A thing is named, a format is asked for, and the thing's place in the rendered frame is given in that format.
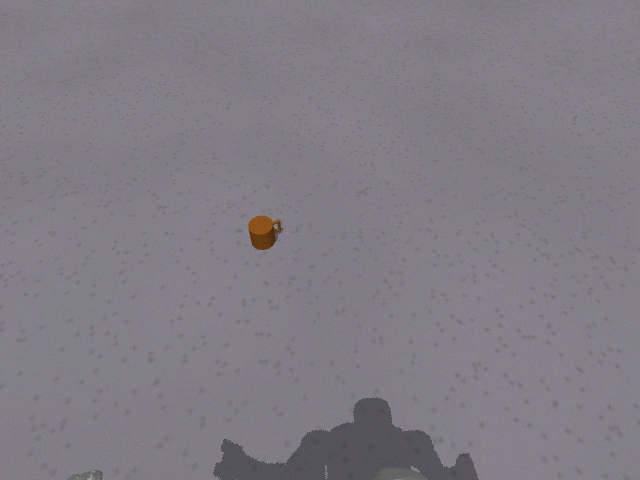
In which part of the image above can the mug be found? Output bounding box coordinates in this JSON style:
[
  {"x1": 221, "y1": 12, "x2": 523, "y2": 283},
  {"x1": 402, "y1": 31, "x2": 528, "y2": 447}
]
[{"x1": 248, "y1": 216, "x2": 281, "y2": 250}]

